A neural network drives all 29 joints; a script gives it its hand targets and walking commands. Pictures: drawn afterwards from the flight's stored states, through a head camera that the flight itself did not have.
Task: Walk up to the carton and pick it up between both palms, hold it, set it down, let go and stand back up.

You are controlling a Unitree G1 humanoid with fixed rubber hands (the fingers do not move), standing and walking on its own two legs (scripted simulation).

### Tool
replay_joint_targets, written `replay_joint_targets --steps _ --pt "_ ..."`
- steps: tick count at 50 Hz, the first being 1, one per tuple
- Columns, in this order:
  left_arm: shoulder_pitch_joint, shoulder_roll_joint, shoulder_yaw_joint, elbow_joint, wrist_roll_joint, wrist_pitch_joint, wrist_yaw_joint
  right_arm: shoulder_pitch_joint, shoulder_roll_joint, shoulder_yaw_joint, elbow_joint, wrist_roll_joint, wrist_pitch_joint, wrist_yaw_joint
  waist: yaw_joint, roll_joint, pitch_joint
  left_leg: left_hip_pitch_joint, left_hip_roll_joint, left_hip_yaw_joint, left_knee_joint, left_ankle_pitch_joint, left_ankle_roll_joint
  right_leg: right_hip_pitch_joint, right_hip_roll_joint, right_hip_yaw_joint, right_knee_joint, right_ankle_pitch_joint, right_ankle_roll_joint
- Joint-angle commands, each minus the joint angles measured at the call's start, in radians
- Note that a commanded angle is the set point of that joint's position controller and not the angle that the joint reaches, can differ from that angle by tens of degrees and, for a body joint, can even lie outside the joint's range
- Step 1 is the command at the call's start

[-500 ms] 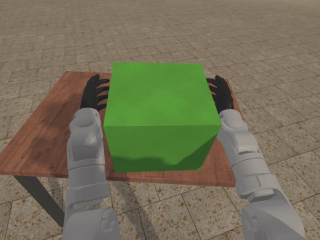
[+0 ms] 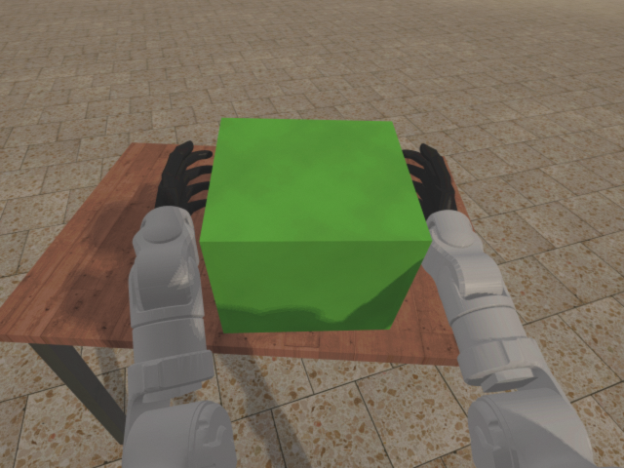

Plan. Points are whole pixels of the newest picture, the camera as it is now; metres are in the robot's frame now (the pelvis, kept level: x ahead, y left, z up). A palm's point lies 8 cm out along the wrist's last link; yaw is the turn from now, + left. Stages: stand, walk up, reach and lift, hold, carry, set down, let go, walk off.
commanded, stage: hold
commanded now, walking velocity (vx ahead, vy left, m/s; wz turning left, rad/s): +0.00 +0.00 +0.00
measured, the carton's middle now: (308, 226) +0.38 +0.00 +0.14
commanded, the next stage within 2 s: none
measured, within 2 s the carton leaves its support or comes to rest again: neither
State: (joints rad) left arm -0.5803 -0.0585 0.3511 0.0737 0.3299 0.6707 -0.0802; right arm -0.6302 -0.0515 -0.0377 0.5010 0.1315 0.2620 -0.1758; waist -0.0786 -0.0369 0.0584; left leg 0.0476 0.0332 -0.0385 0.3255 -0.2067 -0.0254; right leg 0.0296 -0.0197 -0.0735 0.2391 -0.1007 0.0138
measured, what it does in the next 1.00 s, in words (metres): stands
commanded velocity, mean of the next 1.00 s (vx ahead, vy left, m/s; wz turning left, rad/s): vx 0.00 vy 0.00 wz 0.00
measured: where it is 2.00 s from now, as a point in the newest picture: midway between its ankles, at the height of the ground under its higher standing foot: outside the picture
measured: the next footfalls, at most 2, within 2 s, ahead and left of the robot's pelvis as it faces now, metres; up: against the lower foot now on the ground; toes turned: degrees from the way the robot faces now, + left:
none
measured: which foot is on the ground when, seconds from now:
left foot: down 0.00-1.00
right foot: down 0.00-1.00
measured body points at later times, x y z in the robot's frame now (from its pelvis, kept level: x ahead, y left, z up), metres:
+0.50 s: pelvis +0.00 +0.00 +0.00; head -0.04 +0.02 +0.45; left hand +0.37 +0.16 +0.19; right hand +0.37 -0.16 +0.17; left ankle +0.00 +0.13 -0.75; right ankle +0.03 -0.13 -0.75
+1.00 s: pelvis +0.00 +0.00 +0.00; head -0.05 +0.02 +0.45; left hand +0.37 +0.16 +0.19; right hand +0.37 -0.16 +0.18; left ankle +0.00 +0.13 -0.75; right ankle +0.03 -0.13 -0.75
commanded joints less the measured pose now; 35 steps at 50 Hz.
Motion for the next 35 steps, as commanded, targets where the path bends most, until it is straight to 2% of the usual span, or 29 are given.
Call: replay_joint_targets --steps 1,3,5,6,9,10,11,12,13,16,19,20,22,25,27,28,31,32,33,35 --pt "-0.478 -0.422 -0.442 -0.019 -0.1 -0.005 -0.145 -0.631 0.514 0.349 -0.274 0.069 -0.055 0.098 0.002 0.036 -0.251 -0.119 -0.089 0.101 -0.053 0.239 -0.012 0.223 0.068 -0.03 0.002 0.111 0.009" --pt "-0.509 -0.439 -0.482 -0.051 -0.125 -0.016 -0.137 -0.655 0.515 0.355 -0.301 0.075 -0.061 0.095 -0.01 0.06 -0.29 -0.105 -0.088 0.093 -0.037 0.259 -0.026 0.212 0.073 -0.039 0.014 0.114 0.007" --pt "-0.517 -0.441 -0.499 -0.053 -0.14 -0.023 -0.132 -0.678 0.528 0.364 -0.338 0.075 -0.068 0.092 -0.011 0.037 -0.326 -0.095 -0.091 0.094 -0.03 0.263 -0.02 0.21 0.073 -0.041 0.014 0.13 0.014" --pt "-0.536 -0.45 -0.52 -0.071 -0.151 -0.03 -0.128 -0.678 0.532 0.368 -0.35 0.075 -0.069 0.092 -0.019 0.052 -0.348 -0.088 -0.091 0.09 -0.029 0.269 -0.025 0.21 0.074 -0.042 0.018 0.133 0.013" --pt "-0.52 -0.443 -0.487 -0.013 -0.126 -0.026 -0.127 -0.642 0.515 0.335 -0.274 0.048 -0.055 0.102 -0.014 0.062 -0.269 -0.12 -0.083 0.092 -0.059 0.195 -0.021 0.181 0.071 -0.042 0.009 0.044 0.005" --pt "-0.5 -0.44 -0.474 -0.014 -0.117 -0.021 -0.129 -0.625 0.507 0.329 -0.269 0.047 -0.054 0.106 -0.01 0.054 -0.257 -0.116 -0.082 0.093 -0.06 0.213 -0.021 0.18 0.074 -0.044 0.006 0.046 0.004" --pt "-0.501 -0.432 -0.472 -0.025 -0.115 -0.021 -0.132 -0.606 0.506 0.328 -0.249 0.045 -0.05 0.105 -0.019 0.045 -0.262 -0.109 -0.081 0.092 -0.059 0.22 -0.02 0.187 0.073 -0.044 0.003 0.056 0.006" --pt "-0.502 -0.438 -0.479 -0.029 -0.124 -0.02 -0.134 -0.63 0.505 0.335 -0.285 0.051 -0.058 0.104 -0.014 0.045 -0.296 -0.103 -0.081 0.092 -0.052 0.226 -0.023 0.196 0.075 -0.043 0.007 0.065 0.006" --pt "-0.488 -0.446 -0.497 -0.053 -0.135 -0.023 -0.133 -0.625 0.513 0.356 -0.311 0.065 -0.061 0.1 -0.016 0.051 -0.328 -0.083 -0.083 0.086 -0.035 0.287 -0.027 0.213 0.076 -0.042 0.016 0.131 0.007" --pt "-0.481 -0.454 -0.517 -0.05 -0.141 -0.025 -0.125 -0.645 0.505 0.372 -0.327 0.083 -0.061 0.094 -0.019 0.06 -0.329 -0.058 -0.084 0.082 -0.013 0.345 -0.043 0.205 0.084 -0.047 0.018 0.16 0.007" --pt "-0.467 -0.44 -0.499 -0.065 -0.126 -0.026 -0.13 -0.594 0.511 0.372 -0.297 0.072 -0.051 0.092 -0.021 0.043 -0.296 -0.067 -0.088 0.082 -0.029 0.312 -0.031 0.205 0.077 -0.045 0.013 0.146 0.013" --pt "-0.456 -0.437 -0.495 -0.061 -0.122 -0.021 -0.132 -0.586 0.503 0.37 -0.29 0.073 -0.05 0.093 -0.019 0.056 -0.284 -0.077 -0.085 0.082 -0.036 0.305 -0.033 0.205 0.075 -0.043 0.012 0.139 0.007" --pt "-0.478 -0.423 -0.487 -0.074 -0.123 -0.018 -0.135 -0.604 0.504 0.374 -0.298 0.078 -0.049 0.095 -0.009 0.046 -0.297 -0.092 -0.086 0.085 -0.039 0.295 -0.029 0.217 0.072 -0.042 0.013 0.134 0.009" --pt "-0.467 -0.446 -0.513 -0.097 -0.131 -0.018 -0.129 -0.615 0.51 0.39 -0.336 0.092 -0.057 0.097 -0.005 0.06 -0.322 -0.066 -0.083 0.084 -0.026 0.35 -0.036 0.219 0.081 -0.043 0.018 0.161 0.003" --pt "-0.487 -0.438 -0.513 -0.083 -0.133 -0.019 -0.125 -0.642 0.518 0.391 -0.35 0.087 -0.058 0.095 0.001 0.053 -0.318 -0.08 -0.086 0.087 -0.026 0.316 -0.026 0.207 0.077 -0.041 0.011 0.135 0.004" --pt "-0.462 -0.439 -0.515 -0.077 -0.138 -0.017 -0.125 -0.637 0.519 0.395 -0.365 0.086 -0.06 0.093 0.001 0.042 -0.319 -0.078 -0.086 0.087 -0.025 0.317 -0.022 0.211 0.078 -0.039 0.012 0.151 0.007" --pt "-0.466 -0.455 -0.559 -0.138 -0.159 -0.025 -0.117 -0.618 0.522 0.416 -0.386 0.104 -0.058 0.086 -0.015 0.058 -0.37 -0.045 -0.085 0.081 -0.003 0.385 -0.037 0.223 0.084 -0.038 0.025 0.219 0.006" --pt "-0.462 -0.446 -0.546 -0.117 -0.151 -0.021 -0.118 -0.611 0.515 0.412 -0.368 0.101 -0.05 0.086 -0.012 0.056 -0.334 -0.059 -0.089 0.083 -0.01 0.361 -0.035 0.214 0.081 -0.035 0.018 0.194 0.006" --pt "-0.482 -0.433 -0.519 -0.081 -0.143 -0.018 -0.123 -0.627 0.517 0.395 -0.343 0.086 -0.043 0.09 -0.004 0.034 -0.295 -0.091 -0.089 0.087 -0.033 0.281 -0.021 0.197 0.076 -0.035 0.007 0.124 0.01" --pt "-0.474 -0.416 -0.468 -0.046 -0.113 -0.009 -0.132 -0.584 0.509 0.349 -0.262 0.058 -0.029 0.102 -0.003 0.028 -0.221 -0.131 -0.083 0.096 -0.078 0.178 -0.005 0.175 0.069 -0.033 -0.006 0.031 0.005"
